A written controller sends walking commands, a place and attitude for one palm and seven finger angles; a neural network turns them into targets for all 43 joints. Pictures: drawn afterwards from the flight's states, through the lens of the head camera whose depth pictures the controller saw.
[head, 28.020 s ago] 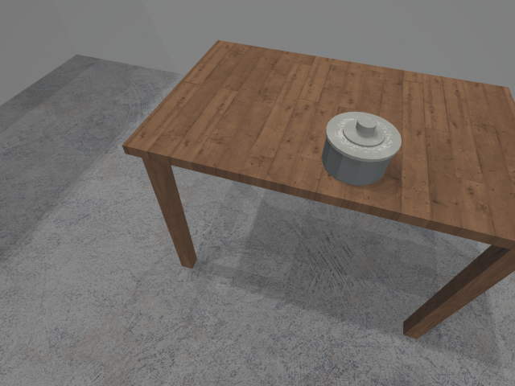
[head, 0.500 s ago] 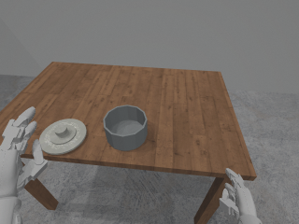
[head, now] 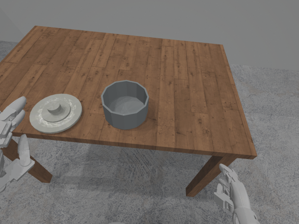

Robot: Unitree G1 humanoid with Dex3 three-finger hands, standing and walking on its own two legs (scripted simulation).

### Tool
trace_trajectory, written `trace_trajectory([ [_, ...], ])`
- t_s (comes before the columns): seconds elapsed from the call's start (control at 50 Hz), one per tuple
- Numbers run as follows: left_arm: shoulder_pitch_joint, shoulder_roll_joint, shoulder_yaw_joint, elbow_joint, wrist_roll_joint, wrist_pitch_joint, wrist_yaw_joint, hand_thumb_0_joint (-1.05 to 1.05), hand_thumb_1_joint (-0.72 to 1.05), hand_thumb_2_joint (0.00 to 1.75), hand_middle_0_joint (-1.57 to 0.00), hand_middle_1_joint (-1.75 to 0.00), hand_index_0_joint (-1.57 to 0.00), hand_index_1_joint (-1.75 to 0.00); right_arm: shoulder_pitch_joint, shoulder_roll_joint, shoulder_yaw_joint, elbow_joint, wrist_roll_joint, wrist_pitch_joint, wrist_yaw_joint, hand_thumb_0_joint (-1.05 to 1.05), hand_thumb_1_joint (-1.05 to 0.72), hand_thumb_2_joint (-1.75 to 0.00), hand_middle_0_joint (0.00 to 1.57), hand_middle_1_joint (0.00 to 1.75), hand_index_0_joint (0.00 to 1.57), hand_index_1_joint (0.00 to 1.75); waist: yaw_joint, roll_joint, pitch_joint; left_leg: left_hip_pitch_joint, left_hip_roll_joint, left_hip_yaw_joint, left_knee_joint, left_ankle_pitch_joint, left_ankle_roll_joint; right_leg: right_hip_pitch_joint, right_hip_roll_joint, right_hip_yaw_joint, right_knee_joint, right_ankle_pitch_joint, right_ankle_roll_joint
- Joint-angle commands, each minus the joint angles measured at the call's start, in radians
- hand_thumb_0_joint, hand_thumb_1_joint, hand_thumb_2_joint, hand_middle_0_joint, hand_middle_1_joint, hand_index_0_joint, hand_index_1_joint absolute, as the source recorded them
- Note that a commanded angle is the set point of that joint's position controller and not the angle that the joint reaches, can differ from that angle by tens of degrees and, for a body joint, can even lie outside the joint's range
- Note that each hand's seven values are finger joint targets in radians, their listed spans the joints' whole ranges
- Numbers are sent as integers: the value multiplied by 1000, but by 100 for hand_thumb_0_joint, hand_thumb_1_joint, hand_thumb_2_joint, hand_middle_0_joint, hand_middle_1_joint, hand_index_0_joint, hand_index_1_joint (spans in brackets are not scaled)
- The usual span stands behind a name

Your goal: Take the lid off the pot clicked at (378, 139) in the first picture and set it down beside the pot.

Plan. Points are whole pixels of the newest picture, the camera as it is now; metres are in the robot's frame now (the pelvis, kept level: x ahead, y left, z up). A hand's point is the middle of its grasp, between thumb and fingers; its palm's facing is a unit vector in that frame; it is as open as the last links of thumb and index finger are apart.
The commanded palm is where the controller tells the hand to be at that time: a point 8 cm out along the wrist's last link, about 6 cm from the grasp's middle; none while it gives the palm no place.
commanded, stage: step back with the hand held close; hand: left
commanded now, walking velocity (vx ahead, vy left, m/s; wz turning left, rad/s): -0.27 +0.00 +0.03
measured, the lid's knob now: (53, 107) +0.43 +0.37 -0.02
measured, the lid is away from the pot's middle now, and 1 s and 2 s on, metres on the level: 0.24 0.24 0.24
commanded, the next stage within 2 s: stop stepping back and stand still in 1.00 s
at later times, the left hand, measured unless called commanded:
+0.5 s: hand (22, 179) +0.15 +0.23 +0.17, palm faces +0.28 -0.83 -0.48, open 7.4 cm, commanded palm +0.08 +0.28 +0.18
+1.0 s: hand out of the picture +0.05 +0.22 +0.17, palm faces +0.24 -0.85 -0.48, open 7.4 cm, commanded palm -0.01 +0.28 +0.18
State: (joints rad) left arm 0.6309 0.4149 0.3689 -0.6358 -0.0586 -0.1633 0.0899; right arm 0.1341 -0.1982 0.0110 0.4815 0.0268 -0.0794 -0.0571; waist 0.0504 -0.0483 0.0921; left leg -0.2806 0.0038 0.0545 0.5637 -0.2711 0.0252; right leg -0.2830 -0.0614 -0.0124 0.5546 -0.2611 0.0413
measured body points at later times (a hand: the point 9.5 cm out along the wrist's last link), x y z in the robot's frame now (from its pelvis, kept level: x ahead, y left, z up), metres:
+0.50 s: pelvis -0.06 +0.01 +0.00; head -0.01 +0.02 +0.44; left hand +0.13 +0.28 +0.19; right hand +0.12 -0.22 -0.08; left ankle +0.02 +0.10 -0.73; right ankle -0.06 -0.13 -0.73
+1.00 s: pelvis -0.15 +0.00 -0.01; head -0.12 +0.01 +0.44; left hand +0.03 +0.26 +0.20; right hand +0.03 -0.22 -0.08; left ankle -0.05 +0.11 -0.72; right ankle -0.14 -0.14 -0.73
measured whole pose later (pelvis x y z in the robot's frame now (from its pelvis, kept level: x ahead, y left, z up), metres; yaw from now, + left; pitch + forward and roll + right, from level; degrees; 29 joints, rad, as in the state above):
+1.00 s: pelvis -0.15 +0.00 -0.01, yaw -1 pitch +0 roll -3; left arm 0.62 0.44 0.36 -0.66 -0.07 -0.23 0.09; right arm 0.18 -0.17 0.02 0.57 0.03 -0.12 -0.02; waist 0.00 0.02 0.05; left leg -0.51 0.05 -0.02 0.77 -0.35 -0.01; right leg -0.28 0.00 -0.07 0.57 -0.27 0.01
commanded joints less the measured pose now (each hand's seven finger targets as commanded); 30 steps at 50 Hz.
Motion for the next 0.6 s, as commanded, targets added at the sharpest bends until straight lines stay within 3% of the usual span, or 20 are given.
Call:
trace_trajectory([
  [0.0, -40, 109, 108, -203, -7, -62, 37, 0, 90, 90, -20, -30, -20, -30, -33, -137, -54, -106, 2, -60, -4, 0, -90, -90, 20, 30, 20, 30, -28, 163, -160, -29, 201, -147, -115, 229, 58, 77, -26, -10, 4, 92, -20],
  [0.04, -49, 111, 107, -187, -7, -63, 38, 0, 90, 90, -20, -30, -20, -30, -25, -133, -61, -104, 8, -57, -4, 0, -90, -90, 20, 30, 20, 30, -39, 24, -144, -73, 131, -112, -26, 3, 27, 50, -80, 54, -76, 227, -45],
  [0.08, -36, 113, 100, -187, -8, -71, 42, 0, 90, 90, -20, -30, -20, -30, 1, -118, -63, -92, 6, -51, 0, 0, -90, -90, 20, 30, 20, 30, -63, -92, -164, -37, 45, -81, 112, -141, 0, -36, -190, 180, -172, 203, -113],
  [0.1, -34, 129, 110, -187, -9, -75, 47, 0, 90, 90, -20, -30, -20, -30, 3, -110, -64, -80, 4, -47, 2, 0, -90, -90, 20, 30, 20, 30, -65, -101, -168, -3, 24, -68, 186, -160, -8, -95, -235, 203, -212, 137, -135],
  [0.14, -10, 142, 129, -205, -8, -85, 55, 0, 90, 90, -20, -30, -20, -30, -11, -102, -60, -70, -1, -43, 1, 0, -90, -90, 20, 30, 20, 30, -65, -105, -177, 20, 25, -78, 177, -125, -4, -112, -243, 160, -199, 128, -138],
  [0.16, -2, 181, 169, -214, -6, -90, 63, 0, 90, 90, -20, -30, -20, -30, -34, -113, -63, -78, -1, -42, -3, 0, -90, -90, 20, 30, 20, 30, -62, -52, -172, 8, 49, -106, 93, -113, 3, -103, -209, 132, -156, 98, -125],
  [0.18, 29, 126, 135, -214, -10, -101, 59, 0, 90, 90, -20, -30, -20, -30, -41, -108, -56, -86, -1, -44, -8, 0, -90, -90, 20, 30, 20, 30, -61, 24, -159, -23, 86, -153, -15, -124, 22, -94, -148, 77, -93, 54, -94],
  [0.2, 28, 143, 154, -237, -9, -113, 61, 0, 90, 90, -20, -30, -20, -30, -56, -126, -60, -101, 5, -50, -13, 0, -90, -90, 20, 30, 20, 30, -52, 138, -144, -94, 153, -224, -138, -165, 45, -65, -77, 24, -15, -5, -52],
  [0.22, 33, 140, 160, -254, -6, -122, 63, 0, 90, 90, -20, -30, -20, -30, -66, -132, -56, -114, 11, -60, -16, 0, -90, -90, 20, 30, 20, 30, -46, 261, -141, -204, 227, -291, -274, -289, 67, 18, -10, -26, 113, -82, -22],
  [0.24, 14, 145, 176, -260, 7, -125, 67, 0, 90, 90, -20, -30, -20, -30, -69, -136, -57, -120, 12, -72, -20, 0, -90, -90, 20, 30, 20, 30, -43, 338, -131, -319, 279, -337, -363, -404, 89, 99, 28, -36, 253, -133, -10],
  [0.26, -7, 174, 201, -251, 12, -124, 76, 0, 90, 90, -20, -30, -20, -30, -70, -120, -59, -112, 9, -80, -26, 0, -90, -90, 20, 30, 20, 30, -44, 332, -118, -312, 290, -348, -363, -333, 106, 66, 26, -9, 321, -169, -12],
  [0.3, 6, 131, 165, -236, 2, -120, 71, 0, 90, 90, -20, -30, -20, -30, -18, -119, -65, -78, 0, -97, -16, 0, -90, -90, 20, 30, 20, 30, -39, 219, -148, -124, 266, -277, -222, 39, 101, -24, 15, -13, 211, -191, -16],
  [0.34, 9, 111, 130, -232, 1, -113, 63, 0, 90, 90, -20, -30, -20, -30, -1, -131, -66, -63, 3, -112, -4, 0, -90, -90, 20, 30, 20, 30, -43, 221, -192, 24, 256, -240, -152, 273, 83, -32, 11, -39, 44, -123, -9],
  [0.38, 6, 104, 108, -216, 4, -113, 51, 0, 90, 90, -20, -30, -20, -30, -6, -137, -54, -56, -3, -113, 2, 0, -90, -90, 20, 30, 20, 30, -40, 223, -208, 49, 248, -234, -112, 376, 66, 27, 7, -41, -85, -10, -11],
  [0.42, -6, 125, 120, -194, 5, -121, 40, 0, 90, 90, -20, -30, -20, -30, -15, -145, -53, -60, -2, -103, 4, 0, -90, -90, 20, 30, 20, 30, -38, 169, -222, 11, 222, -202, -81, 320, 46, 89, -15, -33, -122, 156, -20],
  [0.44, 18, 111, 118, -165, 1, -115, 36, 0, 90, 90, -20, -30, -20, -30, -8, -145, -71, -65, 10, -97, 5, 0, -90, -90, 20, 30, 20, 30, -40, 88, -242, -5, 192, -164, -63, 188, 26, 85, -30, -24, -88, 153, -38],
  [0.46, 53, 142, 143, -165, -6, -113, 39, 0, 90, 90, -20, -30, -20, -30, -11, -141, -79, -77, 14, -85, 5, 0, -90, -90, 20, 30, 20, 30, -41, 24, -252, -16, 157, -146, -24, 100, 15, 63, -68, 17, -98, 179, -63],
  [0.52, 38, 151, 138, -183, -25, -128, 49, 0, 90, 90, -20, -30, -20, -30, -8, -107, -77, -75, 16, -51, 4, 0, -90, -90, 20, 30, 20, 30, -70, -101, -214, -8, 48, -59, 216, -106, -21, -112, -263, 168, -208, 165, -147],
  [0.56, 24, 181, 168, -213, -19, -128, 60, 0, 90, 90, -20, -30, -20, -30, -14, -93, -77, -66, 6, -38, 5, 0, -90, -90, 20, 30, 20, 30, -74, -95, -222, -16, 32, -77, 282, -103, -23, -113, -295, 166, -191, 303, -173],
  [0.58, 21, 146, 136, -214, -24, -128, 57, 0, 90, 90, -20, -30, -20, -30, -20, -85, -65, -69, 4, -37, 5, 0, -90, -90, 20, 30, 20, 30, -81, -82, -190, -40, 43, -100, 209, -97, -19, -89, -275, 127, -147, 355, -162],
])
